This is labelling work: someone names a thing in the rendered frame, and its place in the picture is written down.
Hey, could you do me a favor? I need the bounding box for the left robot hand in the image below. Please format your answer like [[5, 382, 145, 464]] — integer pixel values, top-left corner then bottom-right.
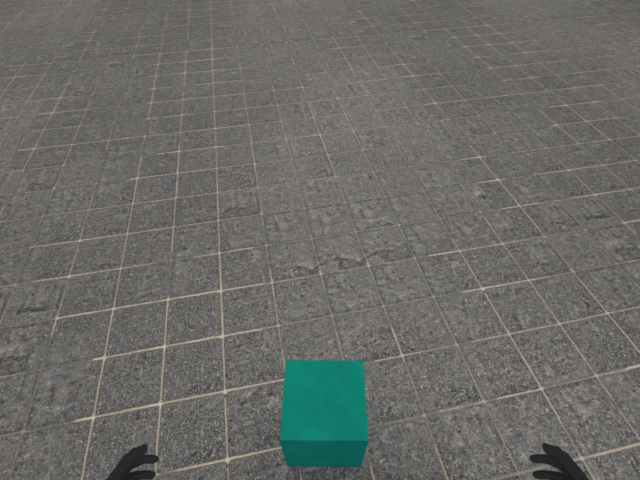
[[106, 444, 159, 480]]

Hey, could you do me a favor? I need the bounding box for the right robot hand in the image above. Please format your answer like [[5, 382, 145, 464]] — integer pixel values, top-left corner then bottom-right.
[[529, 443, 589, 480]]

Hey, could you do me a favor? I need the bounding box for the carton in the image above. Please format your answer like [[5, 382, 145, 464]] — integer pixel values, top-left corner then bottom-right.
[[280, 360, 368, 467]]

